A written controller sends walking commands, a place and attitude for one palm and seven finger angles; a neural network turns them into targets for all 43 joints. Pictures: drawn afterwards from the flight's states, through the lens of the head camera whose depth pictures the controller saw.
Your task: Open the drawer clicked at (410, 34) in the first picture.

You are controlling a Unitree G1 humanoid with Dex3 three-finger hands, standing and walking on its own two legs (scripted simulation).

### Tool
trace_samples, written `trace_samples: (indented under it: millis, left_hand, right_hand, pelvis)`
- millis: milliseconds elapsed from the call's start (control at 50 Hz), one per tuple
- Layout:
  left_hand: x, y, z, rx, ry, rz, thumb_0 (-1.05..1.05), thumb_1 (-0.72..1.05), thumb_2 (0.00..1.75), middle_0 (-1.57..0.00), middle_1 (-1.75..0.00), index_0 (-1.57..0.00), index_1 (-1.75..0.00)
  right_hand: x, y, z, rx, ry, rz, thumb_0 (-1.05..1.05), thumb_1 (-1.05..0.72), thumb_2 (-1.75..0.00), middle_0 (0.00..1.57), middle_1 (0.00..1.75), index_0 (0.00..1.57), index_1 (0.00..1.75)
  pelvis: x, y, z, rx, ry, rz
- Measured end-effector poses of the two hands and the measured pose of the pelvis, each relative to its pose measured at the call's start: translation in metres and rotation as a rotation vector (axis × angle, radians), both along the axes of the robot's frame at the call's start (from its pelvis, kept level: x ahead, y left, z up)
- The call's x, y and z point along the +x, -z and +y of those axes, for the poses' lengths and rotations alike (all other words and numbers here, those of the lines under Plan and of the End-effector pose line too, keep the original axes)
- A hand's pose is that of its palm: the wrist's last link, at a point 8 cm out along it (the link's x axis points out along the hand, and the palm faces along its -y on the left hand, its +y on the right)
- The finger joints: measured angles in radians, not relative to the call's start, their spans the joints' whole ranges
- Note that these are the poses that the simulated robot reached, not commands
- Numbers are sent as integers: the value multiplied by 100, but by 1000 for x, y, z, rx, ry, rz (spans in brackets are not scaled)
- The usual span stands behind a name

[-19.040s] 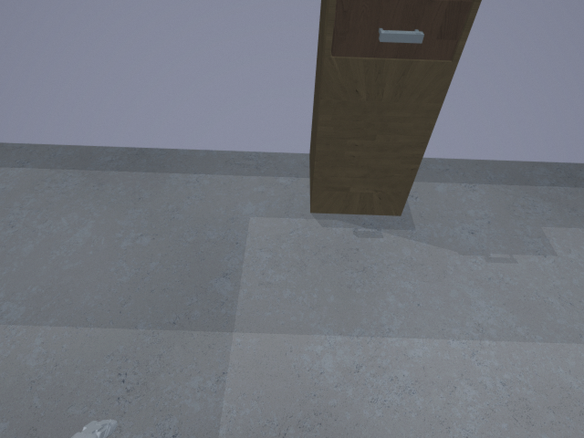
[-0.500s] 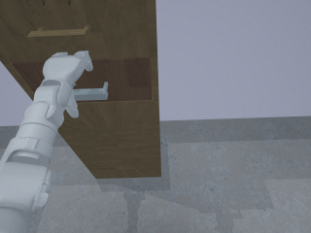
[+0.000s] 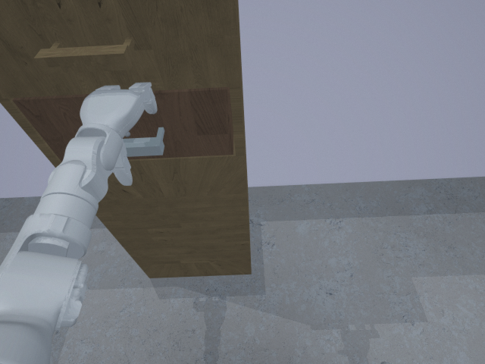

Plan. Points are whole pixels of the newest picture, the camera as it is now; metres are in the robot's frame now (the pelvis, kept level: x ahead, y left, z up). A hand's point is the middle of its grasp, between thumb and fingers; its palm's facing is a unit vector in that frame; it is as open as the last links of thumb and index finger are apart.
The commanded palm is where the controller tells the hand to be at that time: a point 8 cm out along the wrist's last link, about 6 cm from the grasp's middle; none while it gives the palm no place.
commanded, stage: move the hooked fingers above the handle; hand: left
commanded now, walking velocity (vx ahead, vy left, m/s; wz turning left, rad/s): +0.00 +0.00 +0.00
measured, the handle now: (131, 140) +0.51 +0.22 +0.07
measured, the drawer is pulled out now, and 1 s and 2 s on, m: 0.00 0.00 0.00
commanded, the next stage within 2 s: lower the fingers behind the handle in 0.72 s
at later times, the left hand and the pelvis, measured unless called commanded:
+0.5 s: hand (121, 143) +0.45 +0.21 +0.12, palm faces -0.06 -0.02 -1.00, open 13.8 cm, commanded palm +0.45 +0.23 +0.20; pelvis +0.00 +0.00 +0.00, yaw +1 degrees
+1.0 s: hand (124, 131) +0.47 +0.20 +0.14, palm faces +0.01 +0.00 -1.00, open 13.5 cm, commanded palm +0.45 +0.24 +0.19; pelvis -0.02 +0.00 +0.00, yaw -1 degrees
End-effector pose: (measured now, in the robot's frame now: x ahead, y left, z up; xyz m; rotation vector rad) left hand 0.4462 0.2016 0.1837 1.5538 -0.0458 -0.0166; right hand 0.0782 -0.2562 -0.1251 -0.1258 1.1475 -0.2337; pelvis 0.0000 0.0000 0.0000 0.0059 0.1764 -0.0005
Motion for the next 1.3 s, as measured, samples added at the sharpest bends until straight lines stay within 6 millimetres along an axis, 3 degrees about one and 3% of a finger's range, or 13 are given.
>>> trace_samples:
  millis: [120,320,500,640,860,1180,1300]
  left_hand:
    - [1,-6,6,2,-42,4,0,-49,30,-41,-122,-38,-123]
    - [-8,-16,37,40,-139,48,0,-49,30,-34,-120,-36,-122]
    - [-11,6,11,-5,39,78,0,-49,30,-32,-120,-33,-120]
    - [-1,0,9,-7,60,-19,0,-49,30,-44,-125,-32,-120]
    - [2,-6,2,6,-21,-1,0,-49,30,-48,-124,-37,-126]
    - [0,-3,3,18,-38,0,0,-49,30,-39,-123,-35,-125]
    - [0,-2,2,18,-45,-12,0,-49,30,-39,-124,-35,-127]
  right_hand:
    - [-2,-2,-2,-3,19,-15,1,-90,-90,20,30,20,30]
    - [-7,-8,-17,-42,14,-6,1,-90,-90,20,30,20,30]
    - [1,-13,-18,-82,-10,-1,1,-90,-90,20,30,20,30]
    - [2,-6,-3,-46,-12,-3,1,-90,-90,20,30,20,30]
    - [-9,1,16,18,15,-10,1,-90,-90,20,30,20,30]
    - [-52,-7,-24,-84,55,37,1,-90,-90,20,30,20,30]
    - [-59,-7,-30,-94,60,48,1,-90,-90,20,30,20,30]
  pelvis:
    - [-2,-1,-3,2,8,-9]
    - [-3,-2,-5,1,-3,-18]
    - [-2,-1,0,-6,-21,-17]
    - [-1,1,6,-8,-8,10]
    - [-8,-1,7,-2,7,-4]
    - [-21,2,-4,2,10,9]
    - [-23,4,-7,2,10,19]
